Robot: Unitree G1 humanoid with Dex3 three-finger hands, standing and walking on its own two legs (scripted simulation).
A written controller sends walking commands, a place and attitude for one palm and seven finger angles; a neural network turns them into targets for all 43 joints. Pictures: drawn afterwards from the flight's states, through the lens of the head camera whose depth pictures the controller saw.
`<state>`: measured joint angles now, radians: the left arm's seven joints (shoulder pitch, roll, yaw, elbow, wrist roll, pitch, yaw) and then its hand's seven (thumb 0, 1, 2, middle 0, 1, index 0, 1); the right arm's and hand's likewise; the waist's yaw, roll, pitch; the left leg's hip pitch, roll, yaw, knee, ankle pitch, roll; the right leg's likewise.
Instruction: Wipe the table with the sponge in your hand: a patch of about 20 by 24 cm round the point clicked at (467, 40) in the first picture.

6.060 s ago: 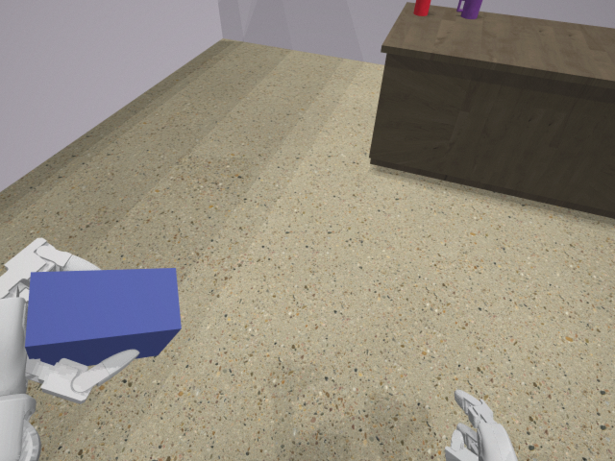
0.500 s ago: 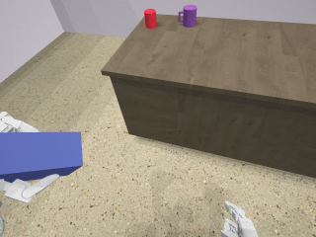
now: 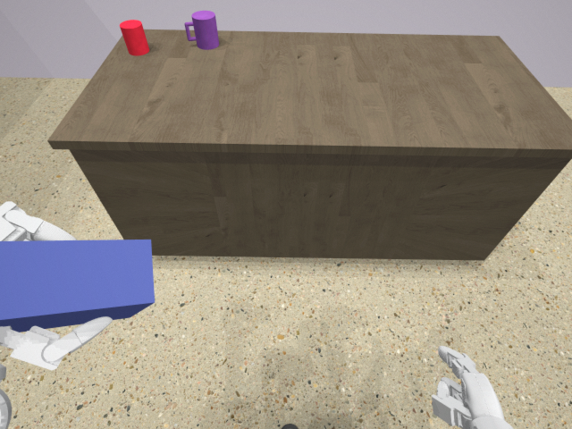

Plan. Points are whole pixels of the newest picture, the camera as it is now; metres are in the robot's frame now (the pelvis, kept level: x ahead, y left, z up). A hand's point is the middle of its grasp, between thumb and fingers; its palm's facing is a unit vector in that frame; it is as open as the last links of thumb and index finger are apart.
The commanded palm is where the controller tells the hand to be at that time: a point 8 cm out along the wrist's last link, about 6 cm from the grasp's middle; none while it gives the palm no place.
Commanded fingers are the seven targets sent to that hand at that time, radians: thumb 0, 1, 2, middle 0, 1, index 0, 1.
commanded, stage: turn to face it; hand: left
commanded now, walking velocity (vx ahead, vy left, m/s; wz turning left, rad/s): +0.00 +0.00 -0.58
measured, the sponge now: (98, 285) +0.22 +0.21 +0.16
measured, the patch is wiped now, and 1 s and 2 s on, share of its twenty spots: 0.00 0.00 0.00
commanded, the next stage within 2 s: take the last steps up to it in 0.40 s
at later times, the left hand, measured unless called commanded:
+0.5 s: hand (231, 301) +0.21 +0.07 +0.17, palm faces +0.02 -0.82 -0.57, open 10.5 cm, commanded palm +0.16 +0.15 +0.18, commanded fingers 0.00 0.10 1.30 -1.20 -1.60 -1.20 -1.60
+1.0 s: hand (217, 332) +0.18 +0.08 +0.17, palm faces +0.20 -0.88 -0.44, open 10.5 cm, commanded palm +0.14 +0.14 +0.18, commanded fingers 0.00 0.10 1.30 -1.20 -1.60 -1.20 -1.60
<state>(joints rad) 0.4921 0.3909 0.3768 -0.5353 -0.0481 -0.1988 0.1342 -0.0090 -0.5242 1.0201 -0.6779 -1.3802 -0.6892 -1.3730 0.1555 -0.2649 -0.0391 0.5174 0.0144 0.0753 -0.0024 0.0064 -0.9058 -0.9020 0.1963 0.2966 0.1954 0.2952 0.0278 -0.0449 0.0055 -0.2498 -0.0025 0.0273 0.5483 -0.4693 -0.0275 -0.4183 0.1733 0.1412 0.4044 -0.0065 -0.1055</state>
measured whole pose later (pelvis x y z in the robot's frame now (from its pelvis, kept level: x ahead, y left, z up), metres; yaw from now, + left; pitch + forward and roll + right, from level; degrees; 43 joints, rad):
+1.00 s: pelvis -0.09 -0.09 -0.01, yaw -14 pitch -2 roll +0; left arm 0.38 0.34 0.29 -0.39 0.03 -0.21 0.13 -0.01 -0.53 1.02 -0.68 -1.38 -0.69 -1.37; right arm 0.22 -0.16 0.02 0.67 -0.01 -0.09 -0.05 0.01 -0.90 -0.90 0.20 0.30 0.20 0.30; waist 0.03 0.07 0.01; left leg -0.34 0.04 0.02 0.83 -0.43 0.01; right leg -0.28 -0.03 -0.15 0.62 -0.31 -0.04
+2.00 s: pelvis +0.12 -0.05 +0.01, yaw -14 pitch +1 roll +3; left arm 0.53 0.37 0.34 -0.55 0.00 -0.25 0.14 -0.01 -0.53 1.02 -0.68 -1.39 -0.69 -1.38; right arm 0.18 -0.27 -0.06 0.62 -0.01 -0.05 -0.04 0.01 -0.90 -0.90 0.20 0.30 0.20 0.30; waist 0.00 -0.03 0.12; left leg -0.52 0.10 0.10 0.78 -0.27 -0.02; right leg -0.20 -0.13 -0.18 0.50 -0.31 0.00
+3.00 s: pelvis +0.32 +0.04 +0.00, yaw -16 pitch +0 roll +0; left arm 0.45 0.42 0.42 -0.54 -0.01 -0.24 0.15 -0.01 -0.53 1.02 -0.68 -1.39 -0.69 -1.38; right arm 0.18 -0.13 -0.01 0.59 0.01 -0.09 -0.03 0.01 -0.90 -0.90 0.20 0.30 0.20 0.30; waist 0.00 -0.02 0.07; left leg -0.31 0.05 0.16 0.54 -0.23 0.04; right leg -0.44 -0.07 -0.13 0.99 -0.47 0.03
